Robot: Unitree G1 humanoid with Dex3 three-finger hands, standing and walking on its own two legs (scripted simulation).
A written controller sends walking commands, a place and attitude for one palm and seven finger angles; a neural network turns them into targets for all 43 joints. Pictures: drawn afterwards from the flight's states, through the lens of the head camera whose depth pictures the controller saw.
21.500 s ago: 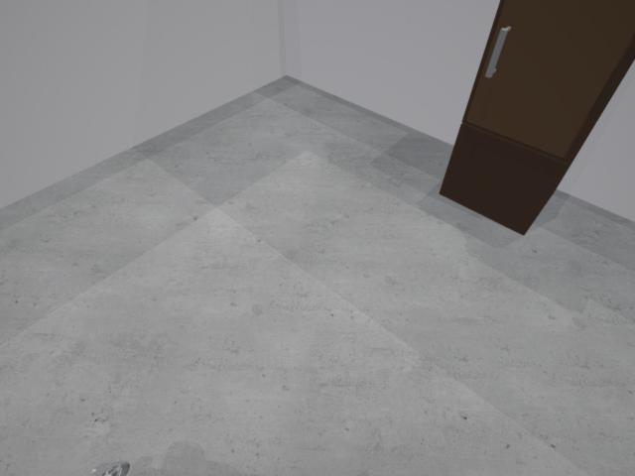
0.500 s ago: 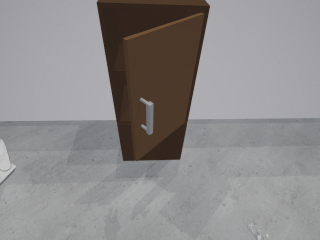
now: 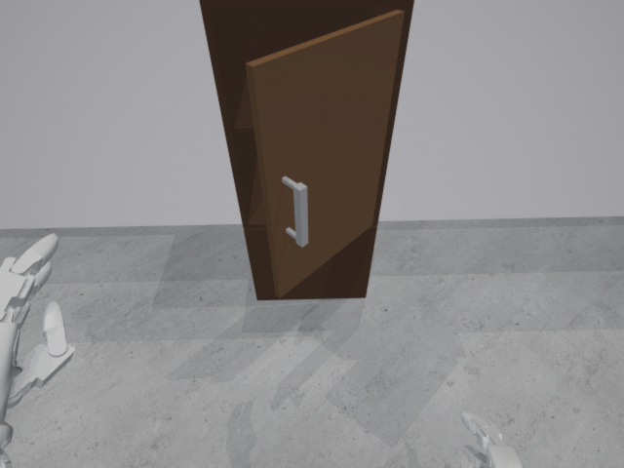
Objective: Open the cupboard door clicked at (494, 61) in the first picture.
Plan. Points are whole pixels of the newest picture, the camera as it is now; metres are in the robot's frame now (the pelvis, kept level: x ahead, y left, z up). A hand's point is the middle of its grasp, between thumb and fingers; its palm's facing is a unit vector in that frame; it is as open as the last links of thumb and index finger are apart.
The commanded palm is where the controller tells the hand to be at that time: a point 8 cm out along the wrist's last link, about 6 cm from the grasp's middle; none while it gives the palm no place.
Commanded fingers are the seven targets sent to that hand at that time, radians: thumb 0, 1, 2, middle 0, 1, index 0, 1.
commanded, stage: let the arm hang, fingers relaxed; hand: left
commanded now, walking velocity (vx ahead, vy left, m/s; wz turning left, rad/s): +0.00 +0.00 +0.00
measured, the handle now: (294, 212) +0.61 +0.08 -0.05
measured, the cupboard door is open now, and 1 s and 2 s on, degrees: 44 44 44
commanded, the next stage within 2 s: look to check the result in 1.06 s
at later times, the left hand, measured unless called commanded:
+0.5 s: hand out of the picture -0.11 +0.16 -0.17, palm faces +0.09 -0.98 -0.15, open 7.3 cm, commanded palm none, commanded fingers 0.00 0.90 0.90 -0.20 -0.30 -0.20 -0.30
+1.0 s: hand out of the picture +0.00 +0.16 -0.17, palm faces +0.07 -0.98 -0.20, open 7.4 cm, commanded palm none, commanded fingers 0.00 0.90 0.90 -0.20 -0.30 -0.20 -0.30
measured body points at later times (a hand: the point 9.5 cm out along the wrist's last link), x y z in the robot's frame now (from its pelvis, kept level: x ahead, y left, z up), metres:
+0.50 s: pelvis -0.02 +0.00 +0.01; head +0.01 +0.01 +0.46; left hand -0.11 +0.21 -0.15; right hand -0.01 -0.25 -0.14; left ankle +0.07 +0.12 -0.73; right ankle -0.08 -0.10 -0.73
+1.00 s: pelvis +0.00 -0.01 +0.01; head +0.00 -0.02 +0.46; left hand +0.00 +0.21 -0.15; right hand +0.00 -0.23 -0.16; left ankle +0.07 +0.12 -0.73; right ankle -0.08 -0.10 -0.73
